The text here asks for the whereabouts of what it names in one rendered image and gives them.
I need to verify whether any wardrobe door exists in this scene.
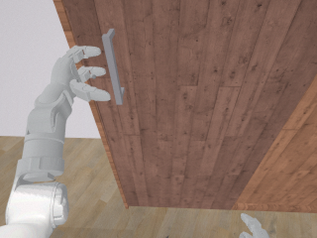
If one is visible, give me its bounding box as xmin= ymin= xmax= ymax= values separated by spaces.
xmin=236 ymin=74 xmax=317 ymax=206
xmin=62 ymin=0 xmax=317 ymax=210

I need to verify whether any right robot hand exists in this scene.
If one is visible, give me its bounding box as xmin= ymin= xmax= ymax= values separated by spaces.
xmin=239 ymin=213 xmax=270 ymax=238

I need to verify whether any robot left forearm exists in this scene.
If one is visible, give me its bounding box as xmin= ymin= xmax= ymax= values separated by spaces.
xmin=5 ymin=82 xmax=74 ymax=225

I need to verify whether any left robot upper arm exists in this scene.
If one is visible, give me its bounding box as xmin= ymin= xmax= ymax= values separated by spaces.
xmin=0 ymin=181 xmax=69 ymax=238

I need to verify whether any left robot hand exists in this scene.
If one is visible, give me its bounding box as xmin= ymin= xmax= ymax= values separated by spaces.
xmin=51 ymin=45 xmax=111 ymax=102

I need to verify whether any handle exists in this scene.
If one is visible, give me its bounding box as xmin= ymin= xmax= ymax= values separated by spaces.
xmin=101 ymin=29 xmax=125 ymax=105

